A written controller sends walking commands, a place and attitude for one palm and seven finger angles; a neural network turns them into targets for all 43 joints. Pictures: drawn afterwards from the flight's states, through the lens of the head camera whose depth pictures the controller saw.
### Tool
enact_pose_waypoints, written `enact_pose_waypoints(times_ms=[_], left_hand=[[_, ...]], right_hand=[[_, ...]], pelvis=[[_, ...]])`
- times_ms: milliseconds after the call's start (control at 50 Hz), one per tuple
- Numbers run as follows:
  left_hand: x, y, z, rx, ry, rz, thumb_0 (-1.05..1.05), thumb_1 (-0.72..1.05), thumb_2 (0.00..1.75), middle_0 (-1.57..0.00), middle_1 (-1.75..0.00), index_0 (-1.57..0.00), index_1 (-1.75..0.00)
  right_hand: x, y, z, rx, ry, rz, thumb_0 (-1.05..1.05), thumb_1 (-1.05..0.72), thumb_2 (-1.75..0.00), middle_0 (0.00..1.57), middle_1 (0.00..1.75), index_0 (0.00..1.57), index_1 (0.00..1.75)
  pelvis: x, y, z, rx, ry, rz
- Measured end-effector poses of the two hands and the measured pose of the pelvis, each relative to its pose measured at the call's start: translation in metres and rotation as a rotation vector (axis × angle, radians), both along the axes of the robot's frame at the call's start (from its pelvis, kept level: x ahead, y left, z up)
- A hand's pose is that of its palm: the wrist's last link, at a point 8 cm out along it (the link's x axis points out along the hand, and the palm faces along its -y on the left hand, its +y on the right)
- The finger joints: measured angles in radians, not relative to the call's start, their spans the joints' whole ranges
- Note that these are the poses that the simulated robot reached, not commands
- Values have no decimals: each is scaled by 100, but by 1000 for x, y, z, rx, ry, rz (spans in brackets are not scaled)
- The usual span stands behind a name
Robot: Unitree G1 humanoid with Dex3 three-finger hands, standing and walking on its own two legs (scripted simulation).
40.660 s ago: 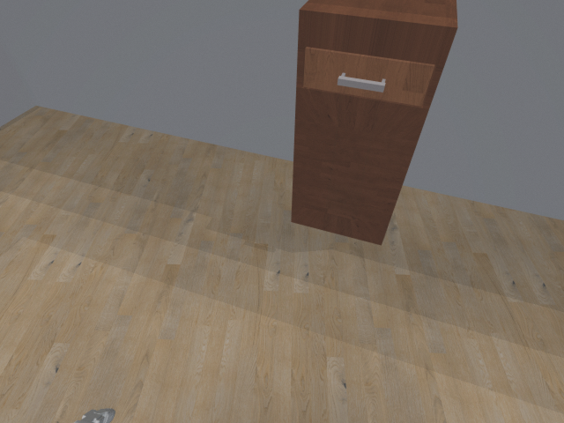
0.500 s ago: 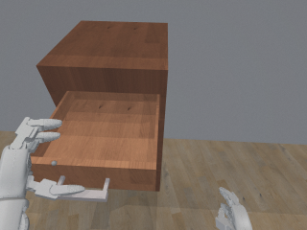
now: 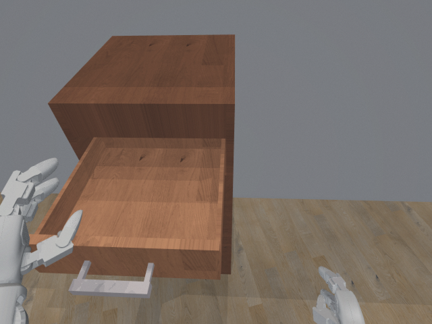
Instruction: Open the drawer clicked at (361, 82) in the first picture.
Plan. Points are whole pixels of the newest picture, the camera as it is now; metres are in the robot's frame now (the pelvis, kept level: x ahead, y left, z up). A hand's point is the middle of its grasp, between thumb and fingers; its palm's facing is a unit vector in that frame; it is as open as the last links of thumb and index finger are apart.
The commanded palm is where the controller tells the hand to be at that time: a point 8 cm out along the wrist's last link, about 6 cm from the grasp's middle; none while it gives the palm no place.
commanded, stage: draw the hand back to the body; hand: left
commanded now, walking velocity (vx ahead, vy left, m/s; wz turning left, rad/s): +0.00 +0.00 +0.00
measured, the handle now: (114, 277) +0.19 +0.22 -0.01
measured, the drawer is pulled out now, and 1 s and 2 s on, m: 0.30 0.30 0.30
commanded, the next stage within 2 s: step back with the hand held close in 0.26 s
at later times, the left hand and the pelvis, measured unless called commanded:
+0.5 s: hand (60, 242) +0.17 +0.23 +0.17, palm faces +0.41 -0.80 -0.44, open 7.4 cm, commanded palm +0.11 +0.27 +0.18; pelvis -0.02 -0.01 +0.00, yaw +1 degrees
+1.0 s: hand (30, 286) +0.11 +0.24 +0.17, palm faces +0.41 -0.82 -0.41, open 7.4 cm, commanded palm +0.05 +0.29 +0.18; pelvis -0.08 +0.01 -0.02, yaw +0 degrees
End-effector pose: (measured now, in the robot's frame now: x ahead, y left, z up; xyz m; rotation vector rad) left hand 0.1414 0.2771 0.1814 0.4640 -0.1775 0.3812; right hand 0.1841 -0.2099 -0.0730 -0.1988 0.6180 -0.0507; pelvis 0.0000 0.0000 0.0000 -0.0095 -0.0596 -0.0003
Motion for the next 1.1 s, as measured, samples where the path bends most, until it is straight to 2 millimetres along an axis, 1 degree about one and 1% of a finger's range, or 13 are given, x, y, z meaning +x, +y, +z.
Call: enact_pose_waypoints(times_ms=[120, 200, 300, 440, 500, 600, 660, 700, 760, 820, 900, 1000, 1100], left_hand=[[-2, -2, -6, -27, 11, 13, 0, 70, 82, -22, -43, -22, -43], [-4, -6, -6, -29, 15, 4, 1, 79, 86, -22, -37, -21, -37], [-8, -8, -3, -16, 6, 3, 1, 86, 88, -21, -33, -21, -33], [-12, -7, 2, 25, -5, 14, 1, 89, 90, -21, -31, -21, -31], [-12, -7, 1, 51, -14, 8, 1, 89, 90, -21, -31, -21, -31], [-14, -4, -16, 21, 20, -27, 1, 89, 90, -21, -31, -21, -30], [-17, 1, -24, 7, 47, -49, 1, 89, 90, -21, -31, -21, -30], [-20, 5, -24, 17, 43, -64, 1, 89, 90, -21, -31, -21, -30], [-27, 9, -16, 47, 1, -91, 1, 89, 90, -21, -31, -21, -30], [-35, 8, -5, 81, -69, -108, 1, 89, 90, -21, -31, -21, -30], [-50, 3, 4, 105, -137, -102, 1, 89, 90, -21, -31, -21, -30], [-69, 0, -1, 81, -144, -61, 1, 89, 90, -21, -31, -21, -30], [-92, 6, -13, 33, -128, -32, 1, 89, 90, -21, -31, -21, -30]], right_hand=[[0, 1, 2, 4, -5, 13, 1, -90, -90, 20, 30, 21, 30], [-3, 0, 2, 4, -7, 17, 1, -90, -90, 20, 30, 21, 30], [-8, -3, 0, 7, -1, 12, 1, -90, -90, 20, 30, 21, 30], [-18, -11, -3, 1, 18, -3, 1, -90, -90, 20, 30, 21, 30], [-26, -19, -4, -28, 44, -26, 1, -90, -90, 20, 30, 21, 30], [-46, -33, -5, -79, 105, -98, 1, -90, -90, 20, 30, 21, 30], [-60, -36, 0, -105, 121, -133, 1, -90, -90, 20, 30, 21, 30], [-67, -35, 5, -122, 116, -142, 1, -90, -90, 20, 30, 21, 30], [-74, -30, 11, -127, 87, -138, 1, -90, -90, 20, 30, 21, 30], [-77, -23, 15, -124, 43, -114, 1, -90, -90, 20, 30, 21, 30], [-83, -14, 13, -106, -7, -82, 1, -90, -90, 20, 30, 21, 30], [-100, -13, 0, -77, 0, -72, 1, -90, -90, 20, 30, 21, 30], [-130, -17, -10, -113, 93, -80, 1, -90, -90, 20, 30, 21, 30]], pelvis=[[-3, -3, 0, 1, -3, 2], [-5, -5, 0, 1, -6, 3], [-8, -8, 0, 2, -11, 4], [-13, -10, 0, -7, 11, 14], [-18, -8, -3, -21, 42, 23], [-22, -1, -6, -20, 72, 21], [-26, 3, -7, -10, 76, 11], [-30, 5, -7, -4, 77, 6], [-38, 7, -9, 4, 75, -1], [-47, 8, -11, 11, 71, -6], [-60, 7, -15, 12, 64, -11], [-77, 5, -20, -9, 65, 5], [-93, 9, -20, -2, 67, 35]])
